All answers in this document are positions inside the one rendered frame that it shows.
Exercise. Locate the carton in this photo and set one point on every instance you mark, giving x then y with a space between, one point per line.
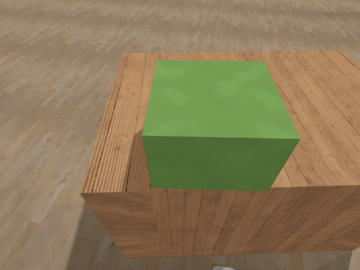
216 125

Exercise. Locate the pedestal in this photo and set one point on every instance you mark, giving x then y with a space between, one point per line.
313 204

